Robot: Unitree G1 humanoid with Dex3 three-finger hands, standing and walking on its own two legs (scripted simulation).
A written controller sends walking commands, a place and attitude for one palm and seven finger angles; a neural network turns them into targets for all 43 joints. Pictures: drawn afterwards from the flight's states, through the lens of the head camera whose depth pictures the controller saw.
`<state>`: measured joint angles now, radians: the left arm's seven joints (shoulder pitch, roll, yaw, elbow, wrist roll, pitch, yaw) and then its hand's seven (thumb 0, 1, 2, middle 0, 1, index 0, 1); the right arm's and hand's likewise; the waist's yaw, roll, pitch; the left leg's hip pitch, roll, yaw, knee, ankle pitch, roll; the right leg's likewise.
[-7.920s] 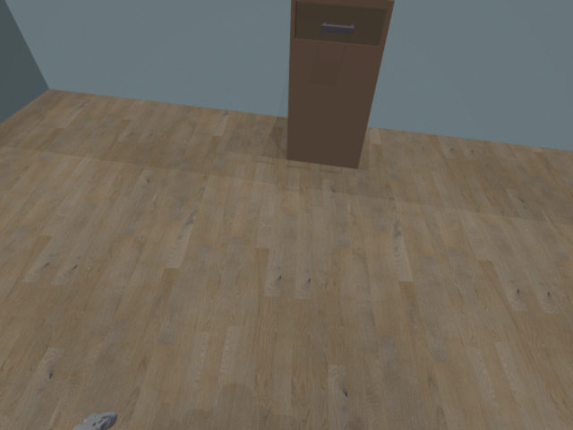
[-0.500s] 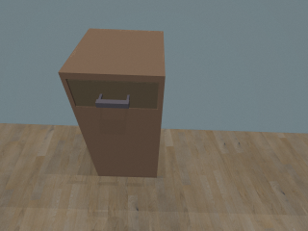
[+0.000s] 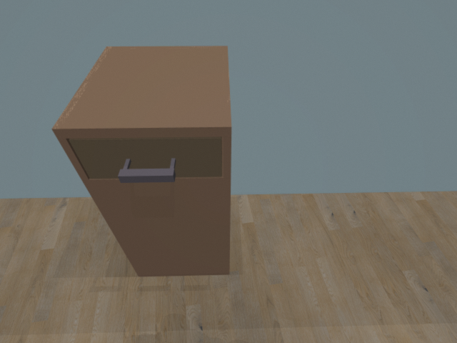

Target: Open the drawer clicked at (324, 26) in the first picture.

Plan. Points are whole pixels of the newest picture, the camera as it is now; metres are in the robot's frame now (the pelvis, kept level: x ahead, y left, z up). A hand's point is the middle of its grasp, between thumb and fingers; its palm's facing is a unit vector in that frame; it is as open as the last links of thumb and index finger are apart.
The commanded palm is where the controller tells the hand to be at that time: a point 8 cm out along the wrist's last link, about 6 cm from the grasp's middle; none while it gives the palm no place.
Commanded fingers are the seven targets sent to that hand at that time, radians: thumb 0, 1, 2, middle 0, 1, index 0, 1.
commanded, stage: come to a stop and stand still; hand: left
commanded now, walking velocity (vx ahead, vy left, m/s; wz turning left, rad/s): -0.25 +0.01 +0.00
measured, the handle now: (149, 168) +0.52 +0.22 -0.03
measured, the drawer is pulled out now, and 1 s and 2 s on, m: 0.00 0.00 0.00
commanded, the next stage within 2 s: look again from close up in 1.96 s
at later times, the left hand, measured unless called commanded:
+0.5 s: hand out of the picture +0.08 +0.21 -0.19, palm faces +0.10 -0.98 -0.19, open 7.3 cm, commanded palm none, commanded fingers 0.00 0.90 0.90 -0.20 -0.30 -0.20 -0.30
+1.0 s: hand out of the picture +0.00 +0.17 -0.17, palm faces +0.03 -0.98 -0.21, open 7.4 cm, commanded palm none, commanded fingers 0.00 0.90 0.90 -0.20 -0.30 -0.20 -0.30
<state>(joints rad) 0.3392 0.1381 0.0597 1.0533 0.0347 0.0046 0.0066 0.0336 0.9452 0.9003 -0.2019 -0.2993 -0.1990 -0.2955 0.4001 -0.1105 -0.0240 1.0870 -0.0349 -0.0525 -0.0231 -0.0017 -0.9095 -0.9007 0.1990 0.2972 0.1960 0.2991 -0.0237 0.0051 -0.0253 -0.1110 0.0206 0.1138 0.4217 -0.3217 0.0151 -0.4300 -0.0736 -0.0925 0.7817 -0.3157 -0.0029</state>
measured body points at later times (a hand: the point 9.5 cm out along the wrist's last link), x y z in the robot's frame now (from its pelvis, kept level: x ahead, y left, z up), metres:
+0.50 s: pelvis +0.04 +0.03 -0.01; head +0.07 +0.05 +0.44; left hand +0.08 +0.26 -0.18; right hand +0.12 -0.22 -0.14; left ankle +0.08 +0.11 -0.74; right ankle +0.04 -0.11 -0.71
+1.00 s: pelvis +0.01 +0.00 +0.00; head -0.01 -0.02 +0.45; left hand +0.00 +0.22 -0.15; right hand -0.03 -0.23 -0.16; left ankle +0.07 +0.11 -0.73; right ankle -0.03 -0.11 -0.74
